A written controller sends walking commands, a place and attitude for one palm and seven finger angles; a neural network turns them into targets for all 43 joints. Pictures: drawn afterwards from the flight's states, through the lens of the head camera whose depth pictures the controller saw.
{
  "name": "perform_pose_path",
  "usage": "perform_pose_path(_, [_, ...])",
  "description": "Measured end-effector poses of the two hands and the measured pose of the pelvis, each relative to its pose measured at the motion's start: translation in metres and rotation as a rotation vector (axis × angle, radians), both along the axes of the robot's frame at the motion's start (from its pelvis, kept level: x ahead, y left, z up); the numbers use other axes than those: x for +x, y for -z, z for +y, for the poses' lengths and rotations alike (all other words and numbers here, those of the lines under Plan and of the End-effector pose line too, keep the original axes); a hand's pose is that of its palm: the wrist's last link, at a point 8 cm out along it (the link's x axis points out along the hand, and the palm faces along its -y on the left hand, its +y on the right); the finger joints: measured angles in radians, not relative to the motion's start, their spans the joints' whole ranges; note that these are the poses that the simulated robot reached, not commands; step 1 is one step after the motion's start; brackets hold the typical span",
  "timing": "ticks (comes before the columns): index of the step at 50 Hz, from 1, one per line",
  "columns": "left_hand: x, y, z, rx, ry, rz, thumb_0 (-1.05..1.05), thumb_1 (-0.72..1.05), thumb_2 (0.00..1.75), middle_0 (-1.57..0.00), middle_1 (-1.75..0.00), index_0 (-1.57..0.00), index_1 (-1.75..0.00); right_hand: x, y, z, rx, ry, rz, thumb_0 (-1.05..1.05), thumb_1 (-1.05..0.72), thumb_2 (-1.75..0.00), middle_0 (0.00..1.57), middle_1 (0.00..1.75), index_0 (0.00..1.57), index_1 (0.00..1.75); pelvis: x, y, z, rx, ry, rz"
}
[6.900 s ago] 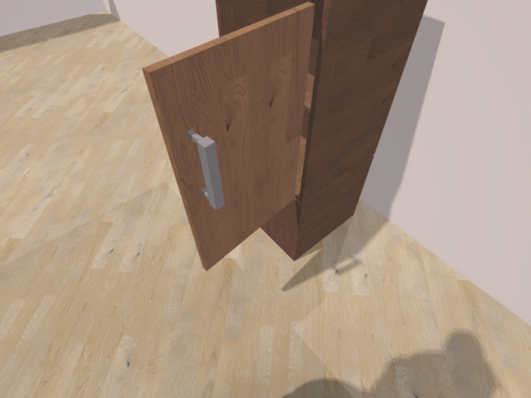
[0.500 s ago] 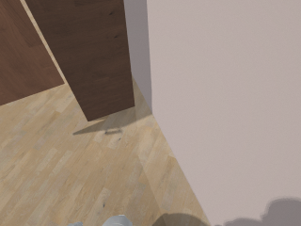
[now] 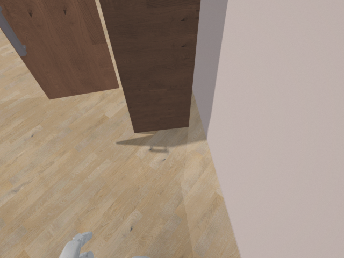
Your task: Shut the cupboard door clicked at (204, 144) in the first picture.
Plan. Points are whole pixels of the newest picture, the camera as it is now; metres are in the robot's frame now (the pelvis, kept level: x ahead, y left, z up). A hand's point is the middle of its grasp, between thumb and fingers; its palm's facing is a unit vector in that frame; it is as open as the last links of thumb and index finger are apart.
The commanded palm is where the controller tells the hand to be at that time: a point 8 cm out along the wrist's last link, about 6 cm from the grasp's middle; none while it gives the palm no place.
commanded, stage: turn to face it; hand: left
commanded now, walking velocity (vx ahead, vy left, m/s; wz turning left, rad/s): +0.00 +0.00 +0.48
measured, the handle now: (11, 32) +0.85 +0.66 +0.05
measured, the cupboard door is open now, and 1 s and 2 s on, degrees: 96 96 96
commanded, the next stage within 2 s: take the last steps up to it in 0.28 s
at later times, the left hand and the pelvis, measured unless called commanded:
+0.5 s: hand out of the picture -0.03 +0.23 -0.17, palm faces +0.29 -0.93 -0.22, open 7.4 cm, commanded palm none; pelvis +0.00 +0.02 +0.01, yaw +13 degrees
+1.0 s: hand out of the picture +0.04 +0.21 -0.14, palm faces +0.41 -0.88 -0.23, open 7.3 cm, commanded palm none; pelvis +0.10 +0.03 +0.02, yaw +22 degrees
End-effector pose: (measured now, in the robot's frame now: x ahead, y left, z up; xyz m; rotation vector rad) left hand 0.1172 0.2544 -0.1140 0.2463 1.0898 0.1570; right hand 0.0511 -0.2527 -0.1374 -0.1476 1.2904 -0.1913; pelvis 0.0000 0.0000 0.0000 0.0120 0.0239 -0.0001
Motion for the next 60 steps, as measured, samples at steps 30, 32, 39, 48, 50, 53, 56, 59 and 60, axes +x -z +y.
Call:
perform_pose_path(30, [-0.144,0.013,0.026,-0.100,-0.368,0.219,0.00,0.91,0.90,-0.20,-0.30,-0.20,-0.30,0.098,-0.027,0.075,-0.005,-0.357,-0.086,0.00,-0.91,-0.90,0.20,0.30,0.20,0.30,0.012,-0.016,0.028,-0.029,-0.253,-0.016])
perform_pose_path(32, [-0.130,0.009,0.025,-0.097,-0.359,0.192,0.00,0.91,0.90,-0.20,-0.30,-0.20,-0.30,0.089,-0.022,0.071,0.003,-0.341,-0.056,0.00,-0.91,-0.90,0.20,0.30,0.20,0.30,0.016,-0.016,0.027,-0.024,-0.261,-0.016])
perform_pose_path(39, [-0.072,0.004,0.014,-0.056,-0.332,0.066,0.00,0.91,0.90,-0.20,-0.30,-0.20,-0.30,0.062,0.008,0.039,0.029,-0.297,0.099,0.00,-0.92,-0.90,0.20,0.30,0.20,0.30,0.044,-0.002,0.014,0.018,-0.295,-0.015])
perform_pose_path(48, [-0.092,-0.005,-0.005,-0.077,-0.462,0.169,0.00,0.93,0.89,-0.20,-0.30,-0.20,-0.30,0.122,-0.004,0.048,0.034,-0.348,0.148,0.01,-0.92,-0.90,0.20,0.30,0.20,0.29,0.091,-0.018,0.026,0.026,-0.367,-0.016])
perform_pose_path(50, [-0.103,-0.005,-0.008,-0.096,-0.489,0.220,0.00,0.93,0.89,-0.20,-0.30,-0.20,-0.30,0.145,-0.006,0.061,0.037,-0.371,0.130,0.01,-0.92,-0.90,0.20,0.30,0.19,0.29,0.102,-0.020,0.034,0.028,-0.381,-0.009])
perform_pose_path(53, [-0.119,-0.003,-0.012,-0.131,-0.538,0.296,0.00,0.92,0.89,-0.20,-0.30,-0.20,-0.30,0.182,-0.007,0.088,0.042,-0.419,0.104,0.01,-0.92,-0.90,0.20,0.30,0.19,0.29,0.117,-0.020,0.051,0.027,-0.403,-0.005])
perform_pose_path(56, [-0.133,0.002,-0.012,-0.173,-0.590,0.374,0.00,0.92,0.89,-0.20,-0.30,-0.20,-0.30,0.224,-0.005,0.126,0.051,-0.482,0.069,0.01,-0.92,-0.90,0.20,0.30,0.19,0.29,0.133,-0.015,0.073,0.020,-0.422,-0.003])
perform_pose_path(59, [-0.143,0.011,-0.005,-0.221,-0.632,0.454,0.00,0.91,0.89,-0.20,-0.30,-0.20,-0.30,0.268,-0.003,0.173,0.059,-0.544,0.009,0.01,-0.92,-0.90,0.20,0.30,0.19,0.29,0.150,-0.007,0.101,0.009,-0.431,-0.002])
perform_pose_path(60, [-0.145,0.015,-0.001,-0.236,-0.640,0.480,0.00,0.91,0.89,-0.20,-0.30,-0.20,-0.30,0.282,-0.001,0.189,0.059,-0.560,-0.020,0.01,-0.92,-0.90,0.20,0.30,0.19,0.29,0.156,-0.002,0.112,0.007,-0.430,-0.002])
